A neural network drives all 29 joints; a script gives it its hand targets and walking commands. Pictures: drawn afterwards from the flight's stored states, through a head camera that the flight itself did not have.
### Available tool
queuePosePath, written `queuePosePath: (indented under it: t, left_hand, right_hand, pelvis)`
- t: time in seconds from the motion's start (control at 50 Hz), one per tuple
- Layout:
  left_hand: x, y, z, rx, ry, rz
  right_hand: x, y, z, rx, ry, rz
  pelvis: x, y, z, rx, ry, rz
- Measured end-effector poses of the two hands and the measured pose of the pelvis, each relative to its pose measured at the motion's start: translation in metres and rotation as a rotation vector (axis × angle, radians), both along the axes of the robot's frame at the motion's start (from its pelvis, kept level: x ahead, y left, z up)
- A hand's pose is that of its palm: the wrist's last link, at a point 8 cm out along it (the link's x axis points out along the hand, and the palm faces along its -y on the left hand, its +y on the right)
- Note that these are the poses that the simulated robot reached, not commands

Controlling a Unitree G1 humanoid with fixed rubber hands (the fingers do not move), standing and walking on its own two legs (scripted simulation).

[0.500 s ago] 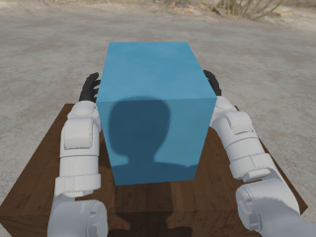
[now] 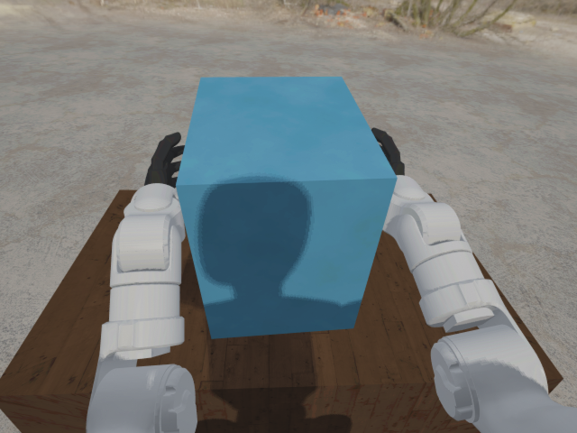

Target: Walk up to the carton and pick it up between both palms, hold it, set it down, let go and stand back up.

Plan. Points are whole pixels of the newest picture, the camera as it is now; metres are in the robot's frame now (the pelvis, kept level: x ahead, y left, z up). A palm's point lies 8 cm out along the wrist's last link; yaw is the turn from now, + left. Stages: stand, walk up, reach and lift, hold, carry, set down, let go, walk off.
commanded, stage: hold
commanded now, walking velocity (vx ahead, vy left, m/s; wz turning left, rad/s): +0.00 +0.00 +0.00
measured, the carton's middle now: (278, 204) +0.39 +0.01 +0.19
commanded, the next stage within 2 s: none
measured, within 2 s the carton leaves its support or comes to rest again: neither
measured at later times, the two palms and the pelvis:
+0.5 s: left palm (162, 192) +0.35 +0.16 +0.23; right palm (388, 183) +0.37 -0.13 +0.24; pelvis +0.00 +0.00 +0.00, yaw +0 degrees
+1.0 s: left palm (163, 192) +0.35 +0.16 +0.23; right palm (389, 188) +0.37 -0.14 +0.23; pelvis +0.00 +0.00 +0.00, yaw +0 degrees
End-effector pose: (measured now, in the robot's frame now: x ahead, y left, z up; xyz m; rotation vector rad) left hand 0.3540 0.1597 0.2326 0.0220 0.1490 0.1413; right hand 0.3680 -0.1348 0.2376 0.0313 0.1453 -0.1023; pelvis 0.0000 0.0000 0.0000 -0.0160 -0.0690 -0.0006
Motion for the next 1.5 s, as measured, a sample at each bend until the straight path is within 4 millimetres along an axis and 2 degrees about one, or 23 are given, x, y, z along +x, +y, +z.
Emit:
queuePosePath:
  t: [0.62, 0.76, 1.5]
  left_hand:
    - [0.0008, 0.0006, -0.0001, -0.004, 0.002, 0.000]
    - [0.0009, -0.0009, -0.0050, 0.009, 0.017, -0.009]
    - [0.0002, -0.0015, -0.0018, 0.011, 0.007, -0.010]
  right_hand:
    - [0.0006, 0.0006, 0.0008, -0.003, 0.004, 0.000]
    - [-0.0009, -0.0012, -0.0053, -0.003, 0.019, -0.006]
    - [-0.0021, -0.0018, -0.0049, -0.001, 0.010, -0.006]
  pelvis:
    - [0.0003, 0.0002, 0.0000, 0.000, 0.002, -0.002]
    - [-0.0006, 0.0019, -0.0002, -0.002, -0.009, 0.006]
    - [-0.0011, 0.0020, -0.0002, -0.002, -0.011, 0.001]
